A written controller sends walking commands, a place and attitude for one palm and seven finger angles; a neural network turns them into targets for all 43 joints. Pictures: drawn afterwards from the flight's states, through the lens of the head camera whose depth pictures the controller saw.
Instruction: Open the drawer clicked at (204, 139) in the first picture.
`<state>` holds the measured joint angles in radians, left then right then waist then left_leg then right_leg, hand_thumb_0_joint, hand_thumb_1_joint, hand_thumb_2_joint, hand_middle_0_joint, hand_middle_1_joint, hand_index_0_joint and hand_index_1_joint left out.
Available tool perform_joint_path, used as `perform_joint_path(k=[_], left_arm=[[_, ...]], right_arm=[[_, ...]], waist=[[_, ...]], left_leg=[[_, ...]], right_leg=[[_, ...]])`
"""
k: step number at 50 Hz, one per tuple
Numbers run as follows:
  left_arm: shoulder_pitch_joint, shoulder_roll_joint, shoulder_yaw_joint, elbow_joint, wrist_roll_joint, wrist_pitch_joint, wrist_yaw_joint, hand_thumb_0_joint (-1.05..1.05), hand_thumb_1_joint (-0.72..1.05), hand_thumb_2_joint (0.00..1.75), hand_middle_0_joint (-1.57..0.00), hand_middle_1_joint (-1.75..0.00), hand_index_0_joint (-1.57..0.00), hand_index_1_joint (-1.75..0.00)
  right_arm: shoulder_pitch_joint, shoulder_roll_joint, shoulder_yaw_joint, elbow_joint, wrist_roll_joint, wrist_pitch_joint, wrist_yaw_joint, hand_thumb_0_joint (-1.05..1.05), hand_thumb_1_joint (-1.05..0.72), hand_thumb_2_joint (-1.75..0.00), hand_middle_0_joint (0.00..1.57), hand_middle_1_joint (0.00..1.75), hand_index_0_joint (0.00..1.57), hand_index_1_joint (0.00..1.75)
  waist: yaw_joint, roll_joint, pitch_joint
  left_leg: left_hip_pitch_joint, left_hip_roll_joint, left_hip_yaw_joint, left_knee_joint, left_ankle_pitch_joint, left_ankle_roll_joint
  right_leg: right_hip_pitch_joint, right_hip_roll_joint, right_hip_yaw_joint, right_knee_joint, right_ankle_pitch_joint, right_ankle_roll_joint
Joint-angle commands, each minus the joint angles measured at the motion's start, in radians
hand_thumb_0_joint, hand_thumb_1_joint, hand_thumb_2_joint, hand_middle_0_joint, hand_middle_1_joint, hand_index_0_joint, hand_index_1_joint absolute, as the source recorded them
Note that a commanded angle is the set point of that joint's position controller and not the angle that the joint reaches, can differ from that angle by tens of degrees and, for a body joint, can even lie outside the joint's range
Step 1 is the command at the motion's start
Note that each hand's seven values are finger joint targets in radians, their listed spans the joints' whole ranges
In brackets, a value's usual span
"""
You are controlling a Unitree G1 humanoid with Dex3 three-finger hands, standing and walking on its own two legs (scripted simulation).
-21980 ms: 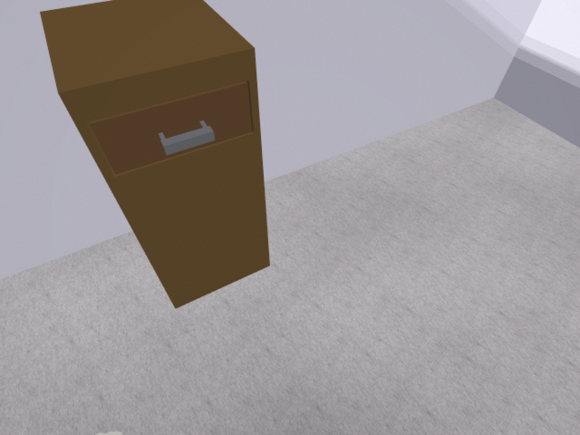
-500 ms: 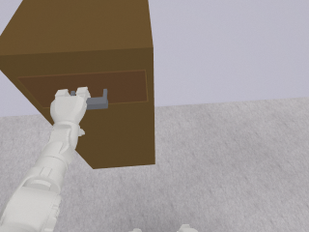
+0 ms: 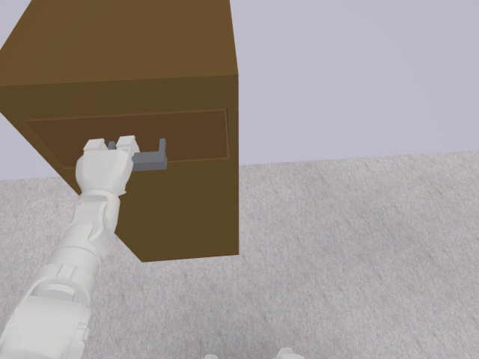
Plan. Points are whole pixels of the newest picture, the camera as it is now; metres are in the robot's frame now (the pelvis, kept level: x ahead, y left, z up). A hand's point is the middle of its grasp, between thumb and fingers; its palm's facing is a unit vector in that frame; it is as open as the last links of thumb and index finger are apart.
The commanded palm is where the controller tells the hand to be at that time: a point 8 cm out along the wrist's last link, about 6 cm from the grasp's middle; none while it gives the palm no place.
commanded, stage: pull the drawer open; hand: left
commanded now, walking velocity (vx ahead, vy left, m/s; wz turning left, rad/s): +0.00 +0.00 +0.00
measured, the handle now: (136, 153) +0.48 +0.22 +0.02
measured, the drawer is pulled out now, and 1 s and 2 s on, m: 0.00 0.12 0.24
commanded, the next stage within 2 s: none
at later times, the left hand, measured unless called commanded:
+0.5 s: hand (114, 208) +0.37 +0.24 +0.00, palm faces +0.01 -0.07 -1.00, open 6.0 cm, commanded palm +0.33 +0.23 +0.05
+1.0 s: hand (108, 244) +0.30 +0.23 +0.00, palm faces +0.01 -0.06 -1.00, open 5.9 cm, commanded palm +0.27 +0.22 +0.05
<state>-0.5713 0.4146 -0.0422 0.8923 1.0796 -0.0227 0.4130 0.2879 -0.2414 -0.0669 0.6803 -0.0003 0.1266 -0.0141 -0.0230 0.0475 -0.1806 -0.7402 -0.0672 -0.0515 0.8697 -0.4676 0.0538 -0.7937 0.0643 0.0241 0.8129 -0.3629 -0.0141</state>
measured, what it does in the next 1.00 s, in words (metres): stands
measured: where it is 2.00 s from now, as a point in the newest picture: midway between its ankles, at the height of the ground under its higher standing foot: outside the picture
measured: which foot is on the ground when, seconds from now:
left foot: down 0.00-1.00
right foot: down 0.00-1.00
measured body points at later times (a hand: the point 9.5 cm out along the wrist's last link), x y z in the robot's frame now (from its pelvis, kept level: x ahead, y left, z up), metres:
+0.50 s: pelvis +0.01 +0.01 +0.01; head +0.08 +0.00 +0.45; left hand +0.36 +0.24 +0.05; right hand +0.13 -0.24 -0.12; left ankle -0.04 +0.08 -0.69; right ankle +0.01 -0.12 -0.69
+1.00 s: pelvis +0.01 +0.00 +0.01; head +0.06 -0.02 +0.46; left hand +0.30 +0.23 +0.05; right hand +0.18 -0.24 -0.11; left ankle -0.04 +0.08 -0.69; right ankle +0.01 -0.12 -0.69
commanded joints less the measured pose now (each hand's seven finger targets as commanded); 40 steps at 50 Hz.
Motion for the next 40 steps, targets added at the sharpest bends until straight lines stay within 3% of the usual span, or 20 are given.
perform_joint_path(k=[1, 2, 4, 6, 9, 11, 16, 17, 19, 20, 22, 24, 26, 30, 32, 33, 35, 36, 38, 40], left_arm=[[-0.255, 0.137, 0.021, -0.173, 0.005, -0.023, 0.016, 0.00, 0.90, 0.90, -0.40, -1.35, -0.40, -1.35], [-0.195, 0.141, 0.028, -0.158, 0.005, -0.017, 0.014, 0.00, 0.90, 0.90, -0.40, -1.35, -0.40, -1.35], [-0.174, 0.092, -0.005, -0.222, -0.006, -0.018, 0.011, 0.00, 0.90, 0.90, -0.40, -1.35, -0.40, -1.35], [-0.097, 0.101, 0.011, -0.245, -0.019, -0.011, 0.005, 0.00, 0.90, 0.90, -0.40, -1.35, -0.40, -1.35], [-0.031, 0.069, -0.009, -0.296, -0.028, 0.000, 0.000, 0.00, 0.90, 0.90, -0.40, -1.35, -0.40, -1.35], [-0.015, 0.085, 0.004, -0.309, -0.027, 0.007, 0.002, 0.00, 0.90, 0.90, -0.40, -1.35, -0.40, -1.35], [0.068, 0.081, 0.011, -0.426, -0.016, 0.031, 0.015, 0.00, 0.90, 0.90, -0.40, -1.35, -0.40, -1.35], [0.081, 0.055, -0.010, -0.437, -0.016, 0.040, 0.016, 0.00, 0.90, 0.90, -0.40, -1.35, -0.40, -1.35], [0.097, 0.043, -0.018, -0.442, -0.017, 0.056, 0.015, 0.00, 0.90, 0.90, -0.40, -1.35, -0.40, -1.35], [0.122, 0.067, 0.010, -0.462, -0.018, 0.060, 0.017, 0.00, 0.90, 0.90, -0.40, -1.35, -0.40, -1.35], [0.147, 0.072, 0.011, -0.512, -0.016, 0.069, 0.019, 0.00, 0.90, 0.90, -0.40, -1.35, -0.40, -1.35], [0.183, 0.035, -0.018, -0.523, -0.020, 0.083, 0.016, 0.00, 0.90, 0.90, -0.40, -1.35, -0.40, -1.35], [0.204, 0.064, 0.008, -0.553, -0.018, 0.088, 0.015, 0.00, 0.90, 0.90, -0.40, -1.35, -0.40, -1.35], [0.235, 0.001, -0.048, -0.615, -0.017, 0.103, 0.014, 0.00, 0.90, 0.90, -0.40, -1.35, -0.40, -1.35], [0.277, 0.028, -0.020, -0.666, -0.012, 0.102, 0.017, 0.00, 0.90, 0.90, -0.40, -1.35, -0.40, -1.35], [0.303, 0.003, -0.043, -0.683, -0.014, 0.105, 0.018, 0.00, 0.90, 0.90, -0.40, -1.35, -0.40, -1.35], [0.352, -0.004, -0.041, -0.696, -0.017, 0.106, 0.016, 0.00, 0.90, 0.90, -0.40, -1.35, -0.40, -1.35], [0.366, 0.009, -0.031, -0.707, -0.017, 0.106, 0.016, 0.00, 0.90, 0.90, -0.40, -1.35, -0.40, -1.35], [0.357, -0.027, -0.067, -0.716, -0.015, 0.110, 0.016, 0.00, 0.90, 0.90, -0.40, -1.35, -0.40, -1.35], [0.352, 0.010, -0.035, -0.701, -0.004, 0.110, 0.019, 0.00, 0.90, 0.90, -0.40, -1.35, -0.40, -1.35]], right_arm=[[0.071, -0.145, -0.046, -0.082, -0.009, -0.015, -0.006, 0.00, -0.90, -0.90, 0.20, 0.30, 0.20, 0.30], [0.067, -0.142, -0.044, -0.086, -0.004, -0.011, -0.005, 0.00, -0.90, -0.90, 0.20, 0.30, 0.20, 0.30], [0.058, -0.138, -0.047, -0.098, -0.004, -0.013, -0.001, 0.00, -0.90, -0.90, 0.20, 0.30, 0.20, 0.30], [0.043, -0.142, -0.045, -0.108, -0.004, -0.012, 0.002, 0.00, -0.90, -0.90, 0.20, 0.30, 0.20, 0.30], [0.026, -0.140, -0.042, -0.123, 0.001, -0.011, 0.003, 0.00, -0.90, -0.90, 0.20, 0.30, 0.20, 0.30], [0.014, -0.145, -0.038, -0.127, 0.002, -0.010, 0.001, 0.00, -0.90, -0.90, 0.20, 0.30, 0.20, 0.30], [-0.013, -0.142, -0.039, -0.144, 0.000, -0.013, 0.005, 0.00, -0.90, -0.90, 0.20, 0.30, 0.20, 0.30], [-0.015, -0.138, -0.037, -0.148, 0.001, -0.013, 0.006, 0.00, -0.90, -0.90, 0.20, 0.30, 0.20, 0.30], [-0.021, -0.138, -0.037, -0.145, 0.000, -0.014, 0.006, 0.00, -0.90, -0.90, 0.20, 0.30, 0.20, 0.30], [-0.025, -0.139, -0.037, -0.149, -0.001, -0.015, 0.005, 0.00, -0.90, -0.90, 0.20, 0.30, 0.20, 0.30], [-0.041, -0.137, -0.033, -0.159, -0.002, -0.015, 0.003, 0.00, -0.90, -0.90, 0.20, 0.30, 0.20, 0.30], [-0.052, -0.132, -0.030, -0.163, -0.001, -0.018, 0.005, 0.00, -0.90, -0.90, 0.20, 0.30, 0.20, 0.30], [-0.067, -0.135, -0.029, -0.168, -0.003, -0.018, 0.004, 0.00, -0.90, -0.90, 0.20, 0.30, 0.20, 0.30], [-0.089, -0.125, -0.024, -0.181, -0.003, -0.026, 0.008, 0.00, -0.90, -0.90, 0.20, 0.30, 0.20, 0.30], [-0.099, -0.123, -0.025, -0.187, -0.008, -0.029, 0.008, 0.00, -0.90, -0.90, 0.20, 0.30, 0.20, 0.30], [-0.106, -0.119, -0.021, -0.195, -0.009, -0.032, 0.011, 0.00, -0.90, -0.90, 0.20, 0.30, 0.20, 0.30], [-0.114, -0.117, -0.020, -0.195, -0.010, -0.038, 0.012, 0.00, -0.90, -0.90, 0.20, 0.30, 0.20, 0.30], [-0.123, -0.121, -0.017, -0.198, -0.012, -0.040, 0.011, 0.00, -0.90, -0.90, 0.20, 0.30, 0.20, 0.30], [-0.134, -0.115, -0.013, -0.200, -0.012, -0.041, 0.011, 0.00, -0.90, -0.90, 0.20, 0.30, 0.20, 0.30], [-0.138, -0.116, -0.011, -0.195, -0.013, -0.042, 0.005, 0.00, -0.90, -0.90, 0.20, 0.30, 0.20, 0.30]], waist=[[-0.023, -0.008, -0.363], [-0.010, -0.013, -0.359], [-0.010, 0.002, -0.372], [0.002, -0.003, -0.368], [-0.001, -0.042, -0.324], [-0.002, -0.048, -0.283], [0.018, 0.007, -0.312], [0.014, 0.015, -0.297], [0.006, -0.022, -0.270], [0.014, -0.042, -0.280], [0.023, -0.002, -0.302], [0.018, -0.007, -0.268], [0.024, -0.016, -0.267], [0.021, -0.004, -0.252], [0.038, 0.019, -0.289], [0.037, 0.012, -0.283], [0.036, -0.022, -0.266], [0.039, -0.007, -0.262], [0.026, -0.023, -0.224], [0.029, -0.046, -0.202]], left_leg=[[0.231, 0.050, 0.014, -0.086, 0.554, -0.033], [0.227, 0.049, 0.017, -0.090, 0.557, -0.033], [0.260, 0.057, 0.014, -0.094, 0.606, -0.038], [0.260, 0.058, 0.012, -0.096, 0.638, -0.038], [0.255, 0.064, 0.012, -0.111, 0.622, -0.036], [0.236, 0.065, 0.007, -0.125, 0.596, -0.036], [0.306, 0.076, -0.007, -0.127, 0.675, -0.054], [0.318, 0.079, -0.009, -0.127, 0.681, -0.057], [0.309, 0.079, -0.004, -0.127, 0.661, -0.056], [0.302, 0.078, 0.000, -0.129, 0.656, -0.053], [0.326, 0.079, -0.010, -0.129, 0.695, -0.060], [0.328, 0.079, -0.008, -0.131, 0.690, -0.062], [0.329, 0.080, -0.012, -0.132, 0.699, -0.065], [0.352, 0.082, -0.017, -0.134, 0.698, -0.069], [0.378, 0.084, -0.018, -0.130, 0.735, -0.072], [0.381, 0.083, -0.022, -0.129, 0.749, -0.074], [0.367, 0.081, -0.017, -0.127, 0.732, -0.071], [0.362, 0.081, -0.020, -0.129, 0.737, -0.074], [0.349, 0.076, -0.013, -0.133, 0.671, -0.067], [0.316, 0.067, -0.005, -0.142, 0.583, -0.062]], right_leg=[[0.243, -0.008, -0.033, -0.057, 0.351, -0.043], [0.256, -0.008, -0.031, -0.059, 0.353, -0.042], [0.258, -0.008, -0.036, -0.061, 0.366, -0.041], [0.282, -0.007, -0.032, -0.064, 0.388, -0.042], [0.288, -0.009, -0.034, -0.077, 0.378, -0.038], [0.288, -0.009, -0.038, -0.082, 0.356, -0.041], [0.279, -0.010, -0.045, -0.073, 0.349, -0.044], [0.268, -0.010, -0.047, -0.074, 0.344, -0.043], [0.266, -0.009, -0.048, -0.081, 0.344, -0.041], [0.289, -0.010, -0.045, -0.080, 0.356, -0.040], [0.296, -0.013, -0.041, -0.073, 0.371, -0.042], [0.286, -0.012, -0.048, -0.077, 0.363, -0.041], [0.297, -0.011, -0.043, -0.077, 0.365, -0.042], [0.282, -0.014, -0.051, -0.076, 0.349, -0.041], [0.298, -0.015, -0.045, -0.069, 0.362, -0.042], [0.301, -0.015, -0.048, -0.067, 0.370, -0.042], [0.309, -0.016, -0.046, -0.071, 0.379, -0.040], [0.310, -0.015, -0.044, -0.068, 0.377, -0.042], [0.297, -0.016, -0.046, -0.078, 0.356, -0.040], [0.303, -0.015, -0.041, -0.084, 0.321, -0.042]])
